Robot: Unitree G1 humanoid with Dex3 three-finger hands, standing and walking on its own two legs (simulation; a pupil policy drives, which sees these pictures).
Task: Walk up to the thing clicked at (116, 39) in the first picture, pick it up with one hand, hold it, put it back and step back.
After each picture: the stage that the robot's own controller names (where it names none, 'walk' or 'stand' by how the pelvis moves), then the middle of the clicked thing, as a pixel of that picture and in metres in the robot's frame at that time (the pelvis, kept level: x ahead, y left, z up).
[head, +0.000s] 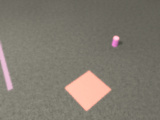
stand; (115, 41) +1.47 -0.42 -0.72
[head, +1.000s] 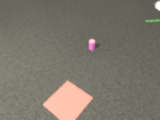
walk; (92, 44) +1.39 -0.02 -0.70
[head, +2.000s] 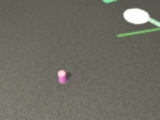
walk; (62, 77) +0.91 +0.22 -0.71
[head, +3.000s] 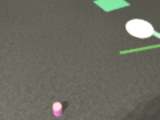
walk; (57, 109) +0.57 +0.17 -0.70
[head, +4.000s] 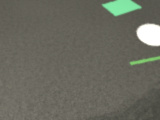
stand; out of the picture +0.40 +0.17 -0.70
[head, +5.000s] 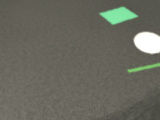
stand; out of the picture +0.38 +0.17 -0.73
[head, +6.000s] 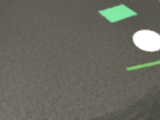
stand; out of the picture +0.39 +0.18 -0.73
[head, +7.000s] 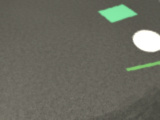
stand; out of the picture +0.38 +0.18 -0.73
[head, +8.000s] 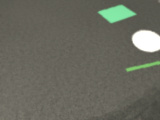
stand; out of the picture +0.37 +0.18 -0.73
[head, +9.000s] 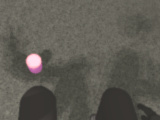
go down; (34, 64) +0.46 +0.20 -0.36
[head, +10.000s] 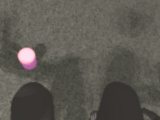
approach; (28, 59) +0.46 +0.22 -0.31
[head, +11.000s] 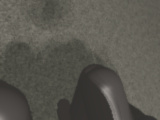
close in; out of the picture +0.44 +0.27 -0.22
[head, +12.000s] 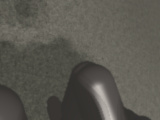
close; out of the picture +0.44 +0.27 -0.22
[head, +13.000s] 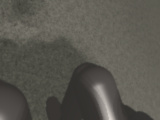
lift; out of the picture +0.41 +0.25 -0.23
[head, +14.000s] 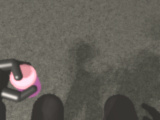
lift; (27, 82) +0.33 +0.19 -0.05
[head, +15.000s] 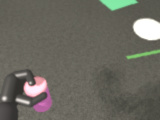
hold; (39, 95) +0.32 +0.15 +0.00
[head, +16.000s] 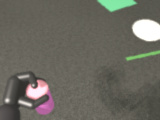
hold; (41, 98) +0.32 +0.15 -0.01
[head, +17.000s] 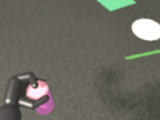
crouch; (41, 98) +0.32 +0.15 -0.01
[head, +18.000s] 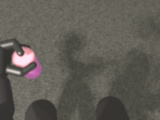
crouch; (28, 64) +0.42 +0.18 -0.09
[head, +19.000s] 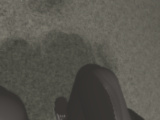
lower; out of the picture +0.36 +0.22 -0.24
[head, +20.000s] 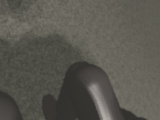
lower; out of the picture +0.35 +0.19 -0.26
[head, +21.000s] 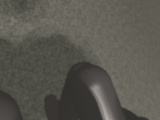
lower; out of the picture +0.37 +0.17 -0.26
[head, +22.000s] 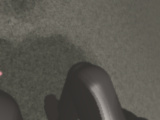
lower; out of the picture +0.39 +0.16 -0.26
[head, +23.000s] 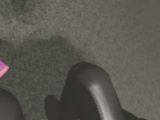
loosen; out of the picture +0.41 +0.14 -0.26
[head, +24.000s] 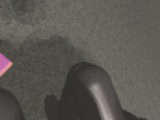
withdraw; out of the picture +0.43 +0.12 -0.26
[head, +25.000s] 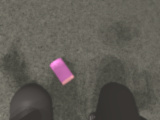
walk; (62, 71) +0.45 +0.05 -0.33
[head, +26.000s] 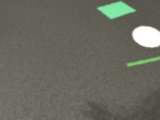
stand; out of the picture +0.35 -0.02 -0.68
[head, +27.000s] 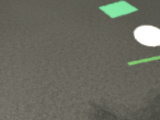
stand; out of the picture +0.38 -0.01 -0.69
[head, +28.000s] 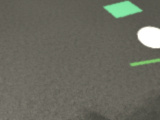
stand; out of the picture +0.38 -0.03 -0.70
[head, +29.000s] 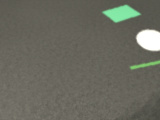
stand; out of the picture +0.39 -0.03 -0.75
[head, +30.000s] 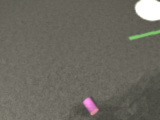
walk; (90, 106) +0.49 -0.07 -0.72
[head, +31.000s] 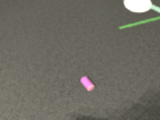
walk; (87, 83) +0.74 -0.03 -0.73
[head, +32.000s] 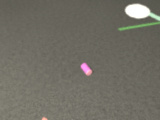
stand; (86, 69) +1.03 -0.02 -0.72
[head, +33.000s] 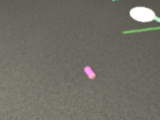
stand; (89, 72) +0.99 -0.08 -0.74
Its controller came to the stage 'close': yes
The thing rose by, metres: 0.71
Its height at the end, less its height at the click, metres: -0.02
